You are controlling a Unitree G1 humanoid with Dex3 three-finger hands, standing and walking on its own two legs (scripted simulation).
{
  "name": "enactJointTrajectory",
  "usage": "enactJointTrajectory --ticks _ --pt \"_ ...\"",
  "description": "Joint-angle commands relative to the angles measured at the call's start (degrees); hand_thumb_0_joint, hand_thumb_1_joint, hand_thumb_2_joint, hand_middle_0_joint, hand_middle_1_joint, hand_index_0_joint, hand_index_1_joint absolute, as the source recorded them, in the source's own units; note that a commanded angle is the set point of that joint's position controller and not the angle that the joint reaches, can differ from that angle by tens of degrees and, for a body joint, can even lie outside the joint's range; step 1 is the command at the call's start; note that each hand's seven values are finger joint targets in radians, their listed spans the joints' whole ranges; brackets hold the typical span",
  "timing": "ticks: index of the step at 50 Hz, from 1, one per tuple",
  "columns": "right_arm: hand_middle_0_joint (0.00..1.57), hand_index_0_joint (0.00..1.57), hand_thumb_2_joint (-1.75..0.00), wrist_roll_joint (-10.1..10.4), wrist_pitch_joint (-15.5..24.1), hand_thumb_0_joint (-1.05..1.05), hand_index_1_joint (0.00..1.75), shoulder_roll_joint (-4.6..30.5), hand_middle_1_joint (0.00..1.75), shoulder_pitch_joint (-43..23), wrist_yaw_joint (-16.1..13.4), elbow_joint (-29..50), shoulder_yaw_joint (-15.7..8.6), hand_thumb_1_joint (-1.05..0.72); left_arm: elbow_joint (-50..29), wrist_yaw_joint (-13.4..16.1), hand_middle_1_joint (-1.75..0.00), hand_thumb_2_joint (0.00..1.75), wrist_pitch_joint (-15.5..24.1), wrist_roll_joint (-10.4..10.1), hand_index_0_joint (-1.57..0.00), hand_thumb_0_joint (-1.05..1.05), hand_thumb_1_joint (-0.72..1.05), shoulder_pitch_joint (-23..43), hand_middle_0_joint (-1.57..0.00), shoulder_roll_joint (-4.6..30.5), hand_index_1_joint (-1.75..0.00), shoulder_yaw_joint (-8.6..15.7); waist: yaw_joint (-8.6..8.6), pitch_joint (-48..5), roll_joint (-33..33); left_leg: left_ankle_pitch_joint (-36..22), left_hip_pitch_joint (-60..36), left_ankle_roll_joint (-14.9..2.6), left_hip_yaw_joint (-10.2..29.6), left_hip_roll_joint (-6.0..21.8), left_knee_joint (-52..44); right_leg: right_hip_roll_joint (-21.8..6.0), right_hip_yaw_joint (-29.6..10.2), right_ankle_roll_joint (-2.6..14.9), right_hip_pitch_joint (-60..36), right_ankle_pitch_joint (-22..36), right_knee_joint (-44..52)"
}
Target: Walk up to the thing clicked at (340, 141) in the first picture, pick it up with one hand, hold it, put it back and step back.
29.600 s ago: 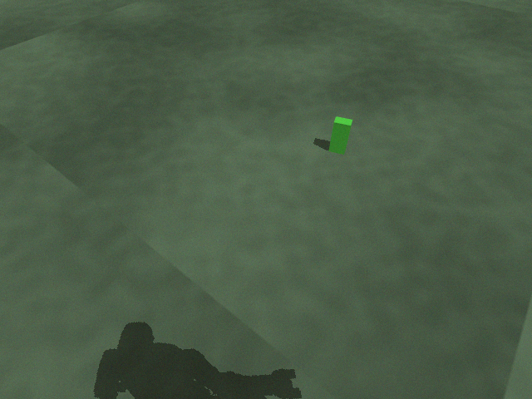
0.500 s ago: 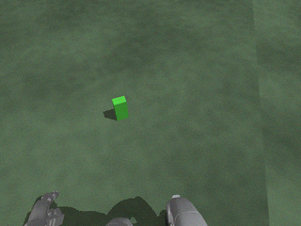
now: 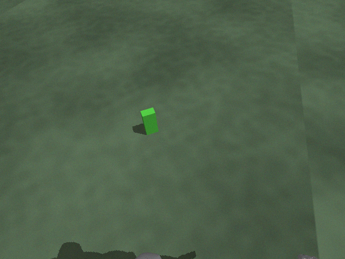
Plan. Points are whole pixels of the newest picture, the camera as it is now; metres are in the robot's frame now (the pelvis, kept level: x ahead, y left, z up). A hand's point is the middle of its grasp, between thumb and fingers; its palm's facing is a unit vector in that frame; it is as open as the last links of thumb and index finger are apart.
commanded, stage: step back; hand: left
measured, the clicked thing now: (149, 121) +1.04 +0.25 -0.66
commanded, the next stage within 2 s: stand in 0.94 s
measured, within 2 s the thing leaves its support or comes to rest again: neither
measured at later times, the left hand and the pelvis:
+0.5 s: hand out of the picture +0.05 +0.26 -0.13, palm faces +0.05 -0.92 -0.38, open 7.4 cm; pelvis +0.00 -0.01 +0.01, yaw +1 degrees
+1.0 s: hand out of the picture +0.12 +0.28 -0.14, palm faces +0.01 -0.94 -0.34, open 7.4 cm; pelvis +0.04 +0.02 +0.01, yaw +0 degrees
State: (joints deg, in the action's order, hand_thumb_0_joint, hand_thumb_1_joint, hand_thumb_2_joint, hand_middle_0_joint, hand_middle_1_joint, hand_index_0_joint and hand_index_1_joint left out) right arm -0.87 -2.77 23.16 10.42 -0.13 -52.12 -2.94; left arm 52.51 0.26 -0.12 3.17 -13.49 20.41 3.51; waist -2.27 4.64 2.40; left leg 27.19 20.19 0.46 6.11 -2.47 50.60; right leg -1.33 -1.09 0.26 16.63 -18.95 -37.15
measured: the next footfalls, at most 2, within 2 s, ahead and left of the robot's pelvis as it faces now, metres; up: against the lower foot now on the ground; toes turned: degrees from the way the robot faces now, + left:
left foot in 0.06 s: +0.01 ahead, +0.13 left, +0.00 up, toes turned -1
left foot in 0.62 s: +0.10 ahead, +0.14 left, +0.00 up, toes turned +2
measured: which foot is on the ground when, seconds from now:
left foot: up 0.00-0.04, down 0.06-0.36, up 0.38-0.60, down 0.62-1.00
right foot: down 0.00-1.00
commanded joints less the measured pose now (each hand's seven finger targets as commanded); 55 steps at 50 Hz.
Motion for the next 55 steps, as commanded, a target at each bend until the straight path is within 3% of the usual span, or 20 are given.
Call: enactJointTrajectory --ticks 1,2,3,4,5,6,9,12,16,18,20,23,27,30,32,33,34,39,45,55 --pt "0.2 0.2 -0.9 -0.8 3.7 0.0 0.3 7.9 0.3 0.4 0.0 2.7 -2.8 -0.9 -5.4 0.1 -0.3 0.9 0.8 -0.3 -0.2 0.0 0.9 4.9 -0.2 16.9 -0.3 4.4 0.82 -3.2 -14.5 -0.9 -5.5 -0.2 -6.5 1.5 -24.0 -11.1 -12.8 9.27 -1.8 -10.2 12.5" --pt "0.2 0.2 -0.9 -1.0 4.3 0.0 0.3 8.1 0.3 2.8 -0.2 1.1 -3.3 -0.9 -5.4 0.0 -0.3 0.9 0.3 -0.5 -0.2 0.0 0.9 4.7 -0.2 15.5 -0.3 3.6 2.05 -4.4 -11.7 -6.2 -12.2 -1.06 -5.3 0.6 -32.5 -9.3 -10.5 7.35 0.1 -7.1 6.9" --pt "0.2 0.2 -0.9 -1.5 4.9 0.0 0.3 9.8 0.3 4.2 -0.4 0.4 -4.2 -0.9 -5.3 -0.1 -0.3 0.9 0.0 -1.0 -0.2 0.0 0.9 2.4 -0.2 12.2 -0.3 2.4 1.87 -6.4 -4.5 -5.2 -20.2 -2.45 5.1 5.2 -34.3 -5.7 -7.1 4.54 6.8 -5.0 -1.6" --pt "0.2 0.2 -0.9 -2.5 5.3 0.0 0.3 13.2 0.3 2.9 -0.6 1.1 -4.8 -0.9 -5.4 -0.3 -0.3 0.9 0.1 -1.9 -0.2 0.0 0.9 0.5 -0.2 7.9 -0.3 1.3 1.06 -5.9 7.1 0.3 -23.6 -6.23 22.7 16.6 -37.1 1.5 -0.4 0.96 18.3 -10.6 -12.3" --pt "0.2 0.2 -0.9 -1.7 5.3 0.0 0.3 17.7 0.3 1.3 -0.5 2.1 -5.0 -0.9 -4.7 0.3 -0.3 0.9 0.3 -1.6 -0.2 0.0 0.9 4.8 -0.2 13.1 -0.3 2.7 2.9 -2.2 4.3 15.8 -11.5 -13.4 29.8 23.1 -38.8 -1.4 -2.2 0.57 16.8 -12.6 -13.5" --pt "0.2 0.2 -0.9 -1.4 5.4 0.0 0.3 17.3 0.3 -1.4 -0.3 2.1 -5.0 -0.9 -4.2 0.0 -0.3 0.9 0.7 -1.4 -0.2 0.0 0.9 7.0 -0.2 15.9 -0.3 3.2 2.55 1.9 2.9 19.5 -1.1 -14.65 28.0 23.4 -40.1 -2.8 -3.9 0.92 10.5 -12.2 -14.8" --pt "0.2 0.2 -0.9 -1.9 6.1 0.0 0.3 11.4 0.3 -3.5 -0.1 2.3 -3.2 -0.9 -2.7 -1.3 -0.3 0.9 1.5 -2.1 -0.2 0.0 0.9 4.4 -0.2 13.3 -0.3 2.9 0.87 2.9 5.3 3.6 -4.2 -9.0 10.5 13.1 -35.9 -2.1 -2.0 1.28 7.5 -5.3 -7.3" --pt "0.2 0.2 -0.9 -1.9 5.7 0.0 0.3 13.1 0.3 -0.8 0.3 1.2 -4.0 -0.9 -1.9 -1.7 -0.3 0.9 1.6 -1.9 -0.2 0.0 0.9 5.0 -0.2 12.6 -0.3 3.0 2.74 2.0 8.6 6.1 -2.6 -8.88 9.8 12.5 -35.6 0.4 1.8 0.9 2.5 -6.1 -1.6" --pt "0.2 0.2 -0.9 -0.5 4.1 0.0 0.3 9.2 0.3 -1.6 0.4 2.3 -2.6 -0.9 1.3 -0.6 -0.3 0.9 2.8 -1.0 -0.2 0.0 0.9 0.1 -0.2 12.6 -0.3 3.5 -0.88 -2.3 2.1 0.9 4.7 -5.22 2.5 8.7 -22.3 1.9 1.4 1.9 -15.0 1.9 13.5" --pt "0.2 0.2 -0.9 -0.4 4.2 0.0 0.3 5.7 0.3 -2.0 -0.1 3.4 -1.5 -0.9 1.6 0.1 -0.3 0.9 3.3 -0.5 -0.2 0.0 0.9 -3.1 -0.2 19.4 -0.3 4.9 -3.09 -3.4 -13.1 5.0 15.4 -1.51 -3.6 -1.1 -2.9 -15.7 -27.4 9.26 -16.8 -18.9 24.4" --pt "0.2 0.2 -0.9 -0.9 4.4 0.0 0.3 10.8 0.3 1.2 -0.5 1.5 -3.1 -0.9 -1.0 -0.2 -0.3 0.9 3.4 -0.8 -0.2 0.0 0.9 3.4 -0.2 20.1 -0.3 5.1 -0.25 2.2 -10.0 4.9 10.8 -0.91 0.2 3.8 2.8 -21.4 -30.6 14.93 -5.5 -18.3 24.2" --pt "0.2 0.2 -0.9 -0.3 4.9 0.0 0.3 8.5 0.3 1.8 -0.1 -0.1 -2.5 -0.9 -0.8 0.1 -0.3 0.9 4.1 -1.3 -0.2 0.0 0.9 3.7 -0.2 15.8 -0.3 3.8 0.54 -0.1 -8.5 0.2 8.1 -1.2 0.2 4.4 -2.3 -15.0 -16.8 11.03 -7.8 1.8 20.6" --pt "0.2 0.2 -0.9 -0.6 4.7 0.0 0.3 7.2 0.3 2.8 0.4 -1.0 -2.2 -0.9 -1.3 -0.1 -0.3 0.9 3.7 -1.6 -0.2 0.0 0.9 6.5 -0.2 15.6 -0.3 2.9 1.39 -2.4 -11.4 -4.8 -2.9 -0.43 -6.5 3.5 -12.4 -11.6 -8.3 8.63 -1.9 11.3 16.5" --pt "0.2 0.2 -0.9 -0.8 5.0 0.0 0.3 6.9 0.3 3.7 -0.2 -2.9 -2.6 -0.9 -1.4 -0.1 -0.3 0.9 2.4 -2.5 -0.2 0.0 0.9 8.0 -0.2 13.8 -0.3 1.6 3.32 -4.9 -8.9 -19.3 -13.0 -0.89 -7.6 2.4 -24.8 -8.3 -3.5 5.34 0.9 18.7 7.4" --pt "0.2 0.2 -0.9 -1.2 5.3 0.0 0.3 10.1 0.3 2.3 -0.9 -2.4 -3.0 -0.9 -1.4 -0.1 -0.3 0.9 1.9 -3.2 -0.2 0.0 0.9 5.9 -0.2 10.9 -0.3 0.4 2.36 -7.0 -1.0 -26.0 -16.3 -4.06 3.4 11.3 -26.6 -4.1 -1.5 2.07 4.4 12.8 2.6" --pt "0.2 0.2 -0.9 -1.0 5.3 0.0 0.3 12.1 0.3 -2.0 -1.0 -1.3 -2.8 -0.9 -0.3 0.1 -0.3 0.9 1.2 -3.8 -0.2 0.0 0.9 4.9 -0.2 10.4 -0.3 0.2 0.62 -6.6 2.9 -17.6 -9.4 -8.13 11.1 17.3 -30.7 -0.3 0.4 0.97 1.8 -0.2 0.6" --pt "0.2 0.2 -0.9 -0.9 5.1 0.0 0.3 14.5 0.3 -4.3 -0.8 -0.9 -3.2 -0.9 1.1 0.3 -0.3 0.9 0.8 -3.5 -0.2 0.0 0.9 4.1 -0.2 12.4 -0.3 1.0 0.5 -5.4 4.4 -11.7 -1.7 -11.1 11.6 19.4 -31.5 -0.6 1.0 1.17 -5.0 -7.4 -0.3" --pt "0.2 0.2 -0.9 -0.2 4.9 0.0 0.3 9.1 0.3 -7.9 -0.6 -2.2 -1.1 -0.9 3.9 0.3 -0.3 0.9 2.2 -3.0 -0.2 0.0 0.9 3.4 -0.2 13.4 -0.3 0.9 0.07 -5.9 3.0 -23.2 -5.1 -3.5 0.5 10.6 -25.1 -3.7 -3.5 1.92 -7.9 13.4 10.5" --pt "0.2 0.2 -0.9 0.2 4.9 0.0 0.3 8.7 0.3 -8.8 -0.6 -5.0 -1.0 -0.9 5.2 0.6 -0.3 0.9 2.5 -3.0 -0.2 0.0 0.9 7.1 -0.2 13.1 -0.3 0.4 1.36 -10.2 -0.6 -34.8 -12.2 -3.34 -2.0 10.6 -24.0 -4.9 -3.1 1.44 -9.6 22.6 12.0" --pt "0.2 0.2 -0.9 0.6 4.9 0.0 0.3 8.6 0.3 -10.1 0.0 -7.6 0.0 -0.9 8.0 0.3 -0.3 0.9 2.5 -2.8 -0.2 0.0 0.9 10.6 -0.2 11.9 -0.3 -1.1 2.54 -7.9 -3.1 -32.7 -15.9 -2.22 -1.6 10.6 -30.3 -6.0 -2.7 0.1 -10.8 20.3 18.9"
